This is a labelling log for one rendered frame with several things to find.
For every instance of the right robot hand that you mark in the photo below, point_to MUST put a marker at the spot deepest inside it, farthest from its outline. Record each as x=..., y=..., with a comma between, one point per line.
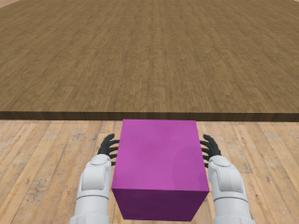
x=212, y=150

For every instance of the right robot forearm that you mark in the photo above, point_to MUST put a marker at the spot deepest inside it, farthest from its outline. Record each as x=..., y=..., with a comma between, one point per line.
x=229, y=193

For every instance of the carton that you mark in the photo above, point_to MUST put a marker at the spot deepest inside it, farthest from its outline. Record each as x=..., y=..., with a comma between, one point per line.
x=159, y=174

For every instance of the left robot hand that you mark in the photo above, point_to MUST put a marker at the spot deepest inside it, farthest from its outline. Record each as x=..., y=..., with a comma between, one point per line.
x=106, y=149

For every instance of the left robot forearm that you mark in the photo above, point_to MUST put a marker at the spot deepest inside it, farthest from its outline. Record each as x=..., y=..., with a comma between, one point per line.
x=93, y=192

